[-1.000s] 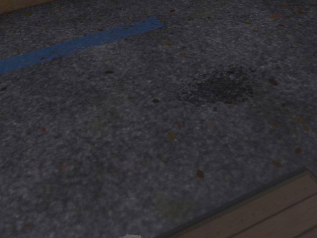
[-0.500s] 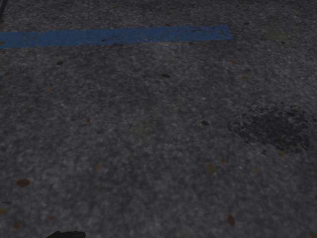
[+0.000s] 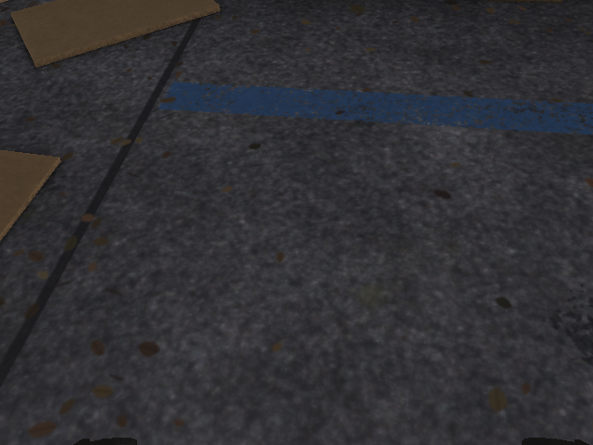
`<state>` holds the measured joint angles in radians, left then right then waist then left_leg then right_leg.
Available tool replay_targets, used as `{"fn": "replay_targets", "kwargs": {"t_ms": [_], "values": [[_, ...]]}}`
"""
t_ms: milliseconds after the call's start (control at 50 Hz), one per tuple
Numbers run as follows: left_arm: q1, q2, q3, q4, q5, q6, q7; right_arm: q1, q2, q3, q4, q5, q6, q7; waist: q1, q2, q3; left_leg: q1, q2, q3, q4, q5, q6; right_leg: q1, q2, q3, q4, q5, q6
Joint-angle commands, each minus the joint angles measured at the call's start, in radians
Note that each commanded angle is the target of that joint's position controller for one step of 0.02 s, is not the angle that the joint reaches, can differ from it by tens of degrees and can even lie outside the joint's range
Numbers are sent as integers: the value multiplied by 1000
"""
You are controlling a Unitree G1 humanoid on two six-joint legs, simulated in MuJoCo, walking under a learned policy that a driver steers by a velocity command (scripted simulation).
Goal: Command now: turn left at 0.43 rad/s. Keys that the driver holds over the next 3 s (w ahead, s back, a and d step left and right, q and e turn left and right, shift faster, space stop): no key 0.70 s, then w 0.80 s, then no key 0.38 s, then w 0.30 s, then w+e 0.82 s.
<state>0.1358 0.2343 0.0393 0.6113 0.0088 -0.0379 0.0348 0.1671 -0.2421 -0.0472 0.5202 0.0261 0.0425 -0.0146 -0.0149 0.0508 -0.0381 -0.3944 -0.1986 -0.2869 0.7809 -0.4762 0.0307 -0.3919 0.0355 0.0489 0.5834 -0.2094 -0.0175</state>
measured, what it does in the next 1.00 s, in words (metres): walks ahead: left foot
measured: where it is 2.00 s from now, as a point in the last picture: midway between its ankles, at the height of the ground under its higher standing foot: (301, 416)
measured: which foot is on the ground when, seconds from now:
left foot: up 0.00-0.30, down 0.32-0.92, up 0.94-1.00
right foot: down 0.00-1.00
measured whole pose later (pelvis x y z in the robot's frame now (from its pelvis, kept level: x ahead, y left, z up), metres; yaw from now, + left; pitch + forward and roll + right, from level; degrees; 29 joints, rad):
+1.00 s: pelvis +0.11 -0.02 +0.01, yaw +4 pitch +2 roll +0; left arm 0.38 0.23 0.03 0.75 0.00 -0.09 -0.01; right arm 0.35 -0.25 -0.04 0.77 0.03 -0.05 0.01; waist 0.02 0.03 -0.06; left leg -0.39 -0.01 -0.03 1.01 -0.43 0.03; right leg -0.22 0.04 -0.03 0.56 -0.38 -0.06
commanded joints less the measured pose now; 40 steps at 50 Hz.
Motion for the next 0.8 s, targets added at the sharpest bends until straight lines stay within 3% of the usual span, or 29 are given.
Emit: {"fn": "replay_targets", "kwargs": {"t_ms": [20, 40, 60, 80, 100, 120, 140, 160, 180, 240, 280, 300, 320, 340, 360, 380, 400, 440, 580, 700, 740, 760, 800], "values": [[14, 99, 36, -105, 27, -2, 13, 17, -157, -47, -40, 1, -31, 0, 9, -251, -69, -285, 102, 120, 445, -143, -87, 252, -414, 465, -226, 252, -271], [-2, 53, 19, -102, 11, 8, 20, -4, -135, -39, -22, -4, -20, -3, 12, -168, -46, -299, 128, 120, 497, -60, -101, 229, -333, 378, -218, 103, -222], [-31, 47, 8, -112, -1, 14, 25, -5, -99, -28, -15, -10, -6, -6, 5, -144, -33, -299, 139, 128, 534, -17, -108, 200, -284, 320, -228, 8, -182], [-49, 57, 2, -112, -6, 17, 27, -6, -73, -17, -16, -10, 1, -6, 6, -152, -11, -291, 143, 147, 547, 26, -116, 165, -254, 272, -244, 6, -177], [-53, 58, -3, -109, -1, 19, 26, -12, -51, -8, -15, -10, 1, -5, 6, -161, -8, -269, 147, 179, 511, 60, -120, 146, -219, 217, -256, 16, -174], [-35, 61, -1, -85, -2, 30, 26, -9, -21, 5, -11, -7, 2, -11, 5, -191, 7, -255, 139, 239, 394, 79, -127, 137, -157, 134, -261, -8, -173], [-19, 49, -5, -79, 1, 37, 24, -19, -8, 13, -7, -12, 0, -15, 18, -206, -3, -223, 149, 269, 289, 69, -130, 152, -142, 114, -260, -20, -176], [-23, 31, -13, -90, 9, 31, 16, -28, -12, 15, -2, -21, -7, -13, 30, -204, -49, -169, 188, 255, 223, 70, -127, 190, -174, 152, -254, -1, -179], [-20, 39, -11, -85, 8, 30, 12, -29, -7, 17, 4, -20, -12, -10, 36, -214, -63, -127, 199, 264, 141, 43, -120, 200, -185, 161, -252, -13, -186], [21, 87, 3, -65, 3, 31, 1, -25, -27, 9, 28, -17, -26, -4, 63, -227, -40, -49, 210, 283, -48, 57, -91, 196, -226, 209, -244, -66, -217], [-6, 70, -6, -61, -1, 26, -6, 21, -27, 6, 54, -22, -37, 2, 22, -205, -17, 74, 213, 289, -236, 208, -60, 125, -223, 198, -218, -37, -204], [25, 54, -14, -41, -8, 20, -13, 27, -22, 9, 58, -34, -41, 4, 14, -184, -11, 146, 214, 276, -331, 292, -40, 95, -206, 183, -214, -5, -176], [52, 45, -19, -24, -6, 8, -21, 27, -48, 7, 45, -51, -46, 3, 12, -151, -30, 244, 264, 198, -331, 395, -17, 41, -188, 168, -195, -5, -130], [75, 32, -23, -22, 2, -4, -28, 15, -106, -5, 35, -52, -48, 0, 43, -47, -43, 272, 304, 162, -286, 447, 17, -2, -125, 101, -175, -47, -88], [70, 17, -27, -13, 8, -6, -29, 24, -88, -8, 57, -40, -48, 5, 41, 70, -49, 193, 295, 153, -309, 304, 50, 51, -66, 16, -155, -93, -54], [48, 26, -23, -10, 8, -3, -28, 17, -33, 6, 55, -36, -50, 11, 26, 75, -28, 151, 289, 147, -340, 212, 57, 84, -54, -2, -128, -82, -35], [45, 20, -23, -1, 6, 1, -29, 13, -5, 14, 64, -40, -52, 13, 27, 75, -16, 129, 283, 151, -350, 177, 48, 101, -55, -5, -127, -66, -34], [53, 22, -21, 7, 7, 6, -31, 14, -10, 14, 70, -37, -60, 12, 25, 53, 6, 117, 275, 162, -345, 214, 37, 109, -59, 0, -132, -23, -42], [91, 24, -18, 50, 6, 7, -34, 44, -22, 13, 98, -36, -70, 9, 21, -23, -8, 161, 263, 183, -322, 393, 38, 154, -69, 1, -140, 83, -43], [102, 38, -13, 72, 5, 12, -26, 55, -24, 14, 124, -35, -70, 9, 22, -44, -6, 171, 257, 191, -335, 442, 42, 184, -75, 2, -140, 128, -35], [127, 44, -7, 88, -3, 16, -23, 107, -48, 1, 149, -27, -64, 6, 13, -22, -15, 181, 242, 187, -351, 147, 69, 153, -32, -42, -92, -107, -44], [117, 49, -2, 85, -9, 15, -24, 134, -70, -9, 157, -21, -61, 5, -1, 7, 33, 164, 270, 130, -392, -78, 100, 73, -17, -57, -47, -230, -48], [67, 39, -4, 54, -23, -3, -26, 188, -115, -23, 166, -15, -67, 2, -25, 100, 113, 173, 414, -97, -523, -329, 189, -98, -10, -73, 88, -265, -54]]}}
